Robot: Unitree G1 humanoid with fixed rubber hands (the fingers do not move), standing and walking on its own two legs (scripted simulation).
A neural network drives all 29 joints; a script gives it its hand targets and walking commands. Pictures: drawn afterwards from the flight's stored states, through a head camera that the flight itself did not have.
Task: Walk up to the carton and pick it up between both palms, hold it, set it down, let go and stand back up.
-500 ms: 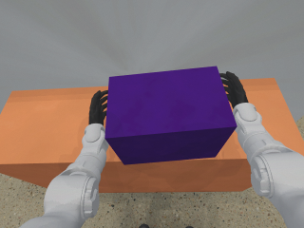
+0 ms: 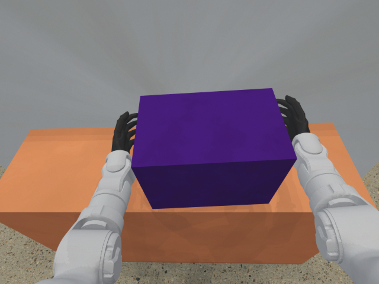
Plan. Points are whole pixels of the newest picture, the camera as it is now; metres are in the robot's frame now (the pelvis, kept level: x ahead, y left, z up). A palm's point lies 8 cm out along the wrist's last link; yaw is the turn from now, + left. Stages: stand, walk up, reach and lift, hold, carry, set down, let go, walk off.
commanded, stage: reach and lift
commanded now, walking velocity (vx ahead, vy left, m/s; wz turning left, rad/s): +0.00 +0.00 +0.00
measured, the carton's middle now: (208, 152) +0.41 +0.00 +0.02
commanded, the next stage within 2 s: hold in 1.88 s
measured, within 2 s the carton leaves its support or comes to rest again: neither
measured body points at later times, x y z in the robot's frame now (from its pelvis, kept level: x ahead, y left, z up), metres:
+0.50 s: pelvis +0.01 +0.00 +0.01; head +0.01 +0.01 +0.46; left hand +0.39 +0.20 +0.10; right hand +0.41 -0.19 +0.10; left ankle +0.02 +0.13 -0.75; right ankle +0.01 -0.12 -0.75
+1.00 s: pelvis +0.00 +0.00 +0.01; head -0.02 +0.02 +0.45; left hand +0.36 +0.21 +0.15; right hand +0.37 -0.19 +0.14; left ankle +0.02 +0.13 -0.75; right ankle +0.01 -0.12 -0.75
